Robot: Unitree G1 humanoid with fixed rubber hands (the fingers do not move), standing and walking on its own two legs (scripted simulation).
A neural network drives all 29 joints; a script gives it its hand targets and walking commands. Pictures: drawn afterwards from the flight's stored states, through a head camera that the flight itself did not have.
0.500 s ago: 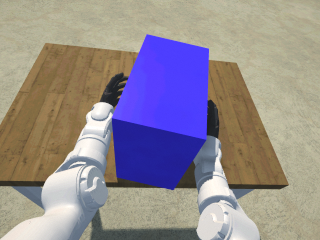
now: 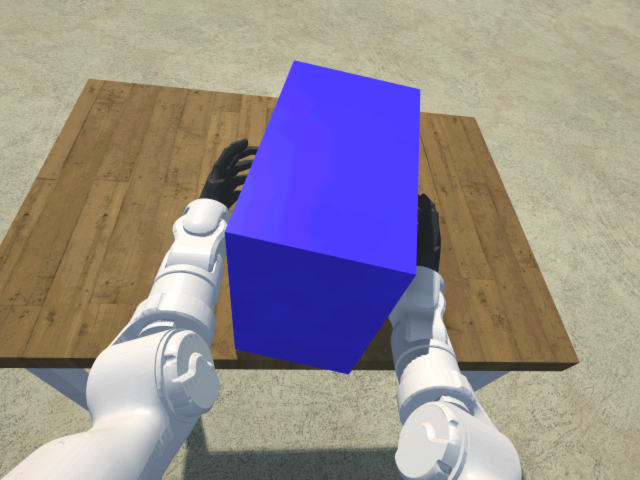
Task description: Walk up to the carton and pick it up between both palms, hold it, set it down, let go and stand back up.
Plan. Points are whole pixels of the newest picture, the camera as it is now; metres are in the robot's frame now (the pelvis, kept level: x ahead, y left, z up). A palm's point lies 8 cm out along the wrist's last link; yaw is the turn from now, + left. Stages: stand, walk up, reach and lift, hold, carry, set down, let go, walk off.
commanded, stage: reach and lift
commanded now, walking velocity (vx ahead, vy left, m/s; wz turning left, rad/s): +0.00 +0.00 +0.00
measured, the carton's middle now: (322, 226) +0.44 -0.06 +0.03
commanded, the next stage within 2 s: none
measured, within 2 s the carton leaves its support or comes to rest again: leaves its support in 0.66 s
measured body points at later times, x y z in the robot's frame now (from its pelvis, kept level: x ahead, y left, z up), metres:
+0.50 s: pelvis +0.01 -0.01 +0.00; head +0.06 +0.04 +0.45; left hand +0.46 +0.08 +0.08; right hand +0.38 -0.18 +0.06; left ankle -0.02 +0.10 -0.75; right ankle +0.00 -0.14 -0.75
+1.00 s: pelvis -0.02 -0.01 +0.00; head -0.02 +0.04 +0.45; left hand +0.42 +0.10 +0.13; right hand +0.36 -0.16 +0.11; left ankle -0.02 +0.10 -0.75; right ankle +0.00 -0.14 -0.75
